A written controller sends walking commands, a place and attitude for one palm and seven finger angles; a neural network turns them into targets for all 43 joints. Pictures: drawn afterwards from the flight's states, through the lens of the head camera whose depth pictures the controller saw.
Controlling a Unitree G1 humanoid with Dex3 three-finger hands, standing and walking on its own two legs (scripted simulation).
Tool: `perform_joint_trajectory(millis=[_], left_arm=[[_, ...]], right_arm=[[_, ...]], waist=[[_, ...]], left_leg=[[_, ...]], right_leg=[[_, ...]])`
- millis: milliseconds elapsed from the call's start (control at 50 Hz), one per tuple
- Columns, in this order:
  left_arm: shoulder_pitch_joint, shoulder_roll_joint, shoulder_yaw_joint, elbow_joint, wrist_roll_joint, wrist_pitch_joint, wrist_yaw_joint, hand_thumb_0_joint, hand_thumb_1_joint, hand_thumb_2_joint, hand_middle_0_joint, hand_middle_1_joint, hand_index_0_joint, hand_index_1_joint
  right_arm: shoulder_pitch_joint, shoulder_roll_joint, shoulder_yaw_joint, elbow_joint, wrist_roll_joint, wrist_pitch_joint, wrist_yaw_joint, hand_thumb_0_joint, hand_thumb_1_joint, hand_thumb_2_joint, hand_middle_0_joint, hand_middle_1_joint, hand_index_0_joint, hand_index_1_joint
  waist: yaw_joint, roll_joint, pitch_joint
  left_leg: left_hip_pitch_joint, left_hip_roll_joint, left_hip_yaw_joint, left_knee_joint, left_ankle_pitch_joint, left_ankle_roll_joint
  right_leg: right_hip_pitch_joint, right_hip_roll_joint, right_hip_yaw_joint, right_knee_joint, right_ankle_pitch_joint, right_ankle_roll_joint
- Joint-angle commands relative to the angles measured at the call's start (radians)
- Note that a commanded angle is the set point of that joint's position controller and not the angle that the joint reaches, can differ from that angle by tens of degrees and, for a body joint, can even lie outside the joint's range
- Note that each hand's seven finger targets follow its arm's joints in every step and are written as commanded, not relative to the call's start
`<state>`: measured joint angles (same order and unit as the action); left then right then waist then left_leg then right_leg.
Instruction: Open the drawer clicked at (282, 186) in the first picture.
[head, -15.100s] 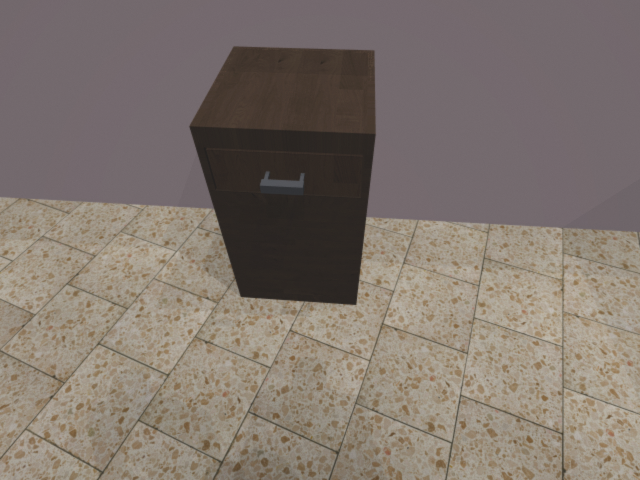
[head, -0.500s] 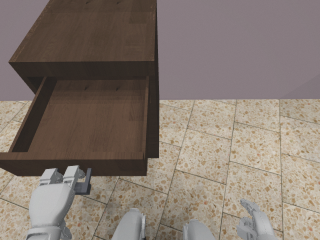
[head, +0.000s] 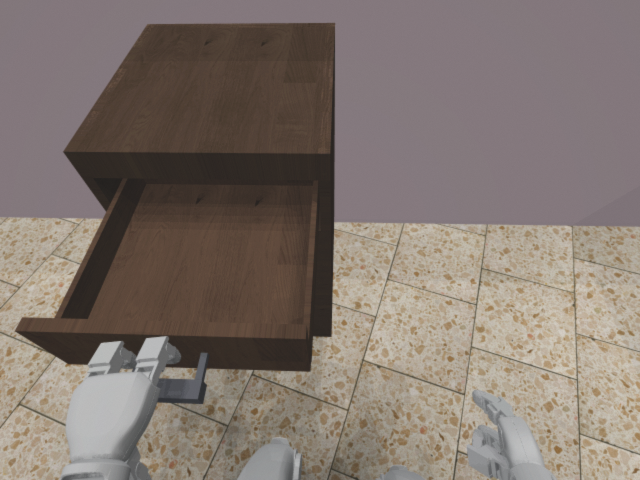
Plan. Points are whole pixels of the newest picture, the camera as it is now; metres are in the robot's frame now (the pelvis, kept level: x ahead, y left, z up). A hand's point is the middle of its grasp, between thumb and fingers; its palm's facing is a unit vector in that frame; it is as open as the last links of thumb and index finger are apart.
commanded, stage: lift the hand off the handle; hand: left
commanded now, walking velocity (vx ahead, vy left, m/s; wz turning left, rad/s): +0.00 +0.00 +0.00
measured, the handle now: (168, 374) +0.26 +0.25 -0.07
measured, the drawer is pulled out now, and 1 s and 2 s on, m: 0.28 0.28 0.28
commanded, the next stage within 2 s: draw the hand back to the body in 1.42 s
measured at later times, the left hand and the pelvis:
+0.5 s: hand (123, 406) +0.20 +0.25 +0.01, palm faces -0.02 -0.09 -1.00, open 13.9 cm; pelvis +0.01 +0.00 +0.02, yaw +0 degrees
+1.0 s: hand (102, 405) +0.19 +0.25 +0.05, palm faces +0.01 -0.09 -1.00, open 13.9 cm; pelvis +0.01 +0.00 +0.03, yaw +0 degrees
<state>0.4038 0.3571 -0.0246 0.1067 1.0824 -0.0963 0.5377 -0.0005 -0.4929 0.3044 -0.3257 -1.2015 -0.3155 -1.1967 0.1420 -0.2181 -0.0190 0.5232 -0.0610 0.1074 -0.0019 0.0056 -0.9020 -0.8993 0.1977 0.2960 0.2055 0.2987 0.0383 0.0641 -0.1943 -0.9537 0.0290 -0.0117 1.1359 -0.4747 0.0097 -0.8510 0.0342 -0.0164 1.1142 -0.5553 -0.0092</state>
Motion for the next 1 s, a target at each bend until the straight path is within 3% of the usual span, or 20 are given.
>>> perform_joint_trajectory(millis=[0,100,160,200,220,300,320,340,420,500,520,580,640,680,700,780,800,820,860,980], left_arm=[[-0.053,0.157,0.118,-0.181,0.003,0.012,0.065,0.000,-0.500,0.300,-0.300,-1.200,-0.300,-1.200],[-0.029,0.118,0.057,-0.236,-0.019,0.054,0.044,0.000,-0.500,0.300,-0.300,-1.200,-0.300,-1.200],[-0.015,0.128,0.052,-0.246,-0.023,0.065,0.024,0.000,-0.500,0.300,-0.300,-1.200,-0.300,-1.200],[0.011,0.166,0.092,-0.238,-0.021,0.066,0.017,0.000,-0.500,0.300,-0.300,-1.200,-0.300,-1.200],[0.005,0.158,0.085,-0.233,-0.023,0.065,0.015,0.000,-0.500,0.300,-0.300,-1.200,-0.300,-1.200],[0.053,0.165,0.108,-0.243,-0.032,0.053,0.008,0.000,-0.500,0.300,-0.300,-1.200,-0.300,-1.200],[0.034,0.156,0.096,-0.251,-0.036,0.051,0.005,0.000,-0.500,0.300,-0.300,-1.200,-0.300,-1.200],[0.008,0.158,0.095,-0.263,-0.035,0.045,0.003,0.000,-0.500,0.300,-0.300,-1.200,-0.300,-1.200],[0.008,0.155,0.093,-0.272,-0.050,0.039,-0.010,0.000,-0.500,0.300,-0.300,-1.200,-0.300,-1.200],[0.035,0.186,0.126,-0.292,-0.050,0.032,-0.021,0.000,-0.500,0.300,-0.300,-1.200,-0.300,-1.200],[0.058,0.172,0.115,-0.285,-0.058,0.032,-0.025,0.000,-0.500,0.300,-0.300,-1.200,-0.300,-1.200],[0.096,0.210,0.167,-0.284,-0.069,0.027,-0.032,0.000,-0.500,0.300,-0.300,-1.200,-0.300,-1.200],[0.086,0.218,0.174,-0.297,-0.068,0.019,-0.039,0.000,-0.500,0.300,-0.300,-1.200,-0.300,-1.200],[0.061,0.193,0.150,-0.314,-0.085,0.015,-0.046,0.000,-0.500,0.300,-0.300,-1.200,-0.300,-1.200],[0.049,0.207,0.157,-0.326,-0.084,0.008,-0.050,0.000,-0.500,0.300,-0.300,-1.200,-0.300,-1.200],[0.078,0.213,0.170,-0.336,-0.096,-0.008,-0.062,0.000,-0.500,0.300,-0.300,-1.200,-0.300,-1.200],[0.082,0.211,0.166,-0.346,-0.090,-0.010,-0.065,0.000,-0.500,0.300,-0.300,-1.200,-0.300,-1.200],[0.062,0.198,0.147,-0.356,-0.095,-0.012,-0.066,0.000,-0.500,0.300,-0.300,-1.200,-0.300,-1.200],[0.093,0.228,0.186,-0.342,-0.086,-0.014,-0.066,0.000,-0.500,0.300,-0.300,-1.200,-0.300,-1.200],[0.037,0.213,0.161,-0.374,-0.103,0.004,-0.077,0.000,-0.500,0.300,-0.300,-1.200,-0.300,-1.200]], right_arm=[[-0.064,-0.120,-0.054,-0.148,0.000,-0.034,0.006,0.000,-0.900,-0.900,0.200,0.300,0.200,0.300],[-0.057,-0.122,-0.053,-0.165,0.009,-0.034,0.010,0.000,-0.900,-0.900,0.200,0.300,0.200,0.300],[-0.054,-0.120,-0.050,-0.167,0.016,-0.034,0.004,0.000,-0.900,-0.900,0.200,0.300,0.200,0.300],[-0.050,-0.120,-0.044,-0.168,0.014,-0.033,0.003,0.000,-0.900,-0.900,0.200,0.300,0.200,0.300],[-0.052,-0.119,-0.046,-0.167,0.018,-0.032,0.000,0.000,-0.900,-0.900,0.200,0.300,0.200,0.300],[-0.052,-0.117,-0.043,-0.174,0.016,-0.036,0.007,0.000,-0.900,-0.900,0.200,0.300,0.200,0.300],[-0.052,-0.118,-0.046,-0.175,0.019,-0.035,0.006,0.000,-0.900,-0.900,0.200,0.300,0.200,0.300],[-0.053,-0.119,-0.045,-0.170,0.015,-0.035,0.010,0.000,-0.900,-0.900,0.200,0.300,0.200,0.300],[-0.049,-0.120,-0.051,-0.173,0.019,-0.043,0.007,0.000,-0.900,-0.900,0.200,0.300,0.200,0.300],[-0.045,-0.121,-0.048,-0.171,0.015,-0.042,0.010,0.000,-0.900,-0.900,0.200,0.300,0.200,0.300],[-0.050,-0.117,-0.051,-0.174,0.021,-0.044,0.007,0.000,-0.900,-0.900,0.200,0.300,0.200,0.300],[-0.057,-0.120,-0.048,-0.171,0.021,-0.039,0.007,0.000,-0.900,-0.900,0.200,0.300,0.200,0.300],[-0.063,-0.118,-0.047,-0.170,0.021,-0.039,0.010,0.000,-0.900,-0.900,0.200,0.300,0.200,0.300],[-0.063,-0.118,-0.049,-0.169,0.024,-0.044,0.006,0.000,-0.900,-0.900,0.200,0.300,0.200,0.300],[-0.058,-0.119,-0.048,-0.167,0.020,-0.046,0.008,0.000,-0.900,-0.900,0.200,0.300,0.200,0.300],[-0.058,-0.118,-0.050,-0.165,0.022,-0.052,0.005,0.000,-0.900,-0.900,0.200,0.300,0.200,0.300],[-0.061,-0.116,-0.049,-0.166,0.020,-0.053,0.010,0.000,-0.900,-0.900,0.200,0.300,0.200,0.300],[-0.061,-0.115,-0.052,-0.165,0.023,-0.054,0.007,0.000,-0.900,-0.900,0.200,0.300,0.200,0.300],[-0.064,-0.114,-0.052,-0.164,0.020,-0.050,0.010,0.000,-0.900,-0.900,0.200,0.300,0.200,0.300],[-0.069,-0.113,-0.050,-0.170,0.029,-0.052,0.007,0.000,-0.900,-0.900,0.200,0.300,0.200,0.300]], waist=[[-0.006,0.006,-0.191],[-0.016,-0.006,-0.216],[-0.018,-0.015,-0.176],[-0.008,-0.032,-0.178],[-0.011,-0.023,-0.140],[0.006,-0.006,-0.156],[-0.008,0.002,-0.120],[-0.010,0.000,-0.139],[-0.015,-0.009,-0.108],[-0.002,-0.011,-0.148],[-0.005,-0.012,-0.109],[0.008,-0.032,-0.115],[0.007,-0.014,-0.098],[-0.010,-0.010,-0.075],[-0.008,-0.029,-0.108],[-0.004,-0.013,-0.085],[0.003,-0.005,-0.107],[-0.011,-0.004,-0.082],[0.007,-0.028,-0.086],[-0.003,-0.007,-0.061]], left_leg=[[0.314,-0.028,0.006,-0.157,0.190,0.029],[0.371,-0.028,0.006,-0.186,0.236,0.033],[0.374,-0.028,0.011,-0.206,0.222,0.036],[0.378,-0.031,0.013,-0.216,0.228,0.034],[0.373,-0.030,0.013,-0.223,0.221,0.034],[0.391,-0.033,0.020,-0.239,0.234,0.033],[0.390,-0.030,0.015,-0.242,0.227,0.032],[0.398,-0.030,0.018,-0.243,0.222,0.033],[0.402,-0.029,0.016,-0.258,0.201,0.035],[0.426,-0.034,0.022,-0.263,0.241,0.035],[0.414,-0.033,0.024,-0.266,0.230,0.036],[0.409,-0.036,0.023,-0.274,0.249,0.035],[0.419,-0.037,0.026,-0.281,0.236,0.034],[0.423,-0.035,0.023,-0.288,0.225,0.038],[0.437,-0.037,0.027,-0.283,0.228,0.040],[0.442,-0.037,0.022,-0.297,0.237,0.037],[0.456,-0.039,0.026,-0.297,0.242,0.037],[0.454,-0.035,0.024,-0.300,0.231,0.038],[0.453,-0.035,0.021,-0.306,0.236,0.036],[0.468,-0.034,0.019,-0.332,0.207,0.036]], right_leg=[[-0.025,0.023,-0.038,-0.181,0.198,-0.048],[0.033,0.023,-0.036,-0.209,0.252,-0.046],[0.064,0.022,-0.033,-0.238,0.257,-0.045],[0.077,0.022,-0.029,-0.245,0.260,-0.042],[0.081,0.023,-0.029,-0.251,0.263,-0.045],[0.109,0.021,-0.025,-0.264,0.272,-0.045],[0.103,0.022,-0.029,-0.268,0.267,-0.047],[0.095,0.020,-0.025,-0.273,0.259,-0.044],[0.112,0.020,-0.024,-0.291,0.248,-0.044],[0.143,0.018,-0.013,-0.297,0.296,-0.043],[0.156,0.016,-0.015,-0.305,0.300,-0.043],[0.189,0.013,-0.001,-0.313,0.340,-0.043],[0.176,0.013,-0.002,-0.322,0.319,-0.039],[0.183,0.010,0.002,-0.338,0.315,-0.040],[0.181,0.009,0.003,-0.340,0.320,-0.035],[0.206,0.007,0.004,-0.347,0.332,-0.040],[0.198,0.008,0.002,-0.348,0.327,-0.037],[0.198,0.008,0.000,-0.351,0.323,-0.038],[0.202,0.010,-0.004,-0.351,0.317,-0.039],[0.214,0.007,-0.003,-0.378,0.280,-0.039]])
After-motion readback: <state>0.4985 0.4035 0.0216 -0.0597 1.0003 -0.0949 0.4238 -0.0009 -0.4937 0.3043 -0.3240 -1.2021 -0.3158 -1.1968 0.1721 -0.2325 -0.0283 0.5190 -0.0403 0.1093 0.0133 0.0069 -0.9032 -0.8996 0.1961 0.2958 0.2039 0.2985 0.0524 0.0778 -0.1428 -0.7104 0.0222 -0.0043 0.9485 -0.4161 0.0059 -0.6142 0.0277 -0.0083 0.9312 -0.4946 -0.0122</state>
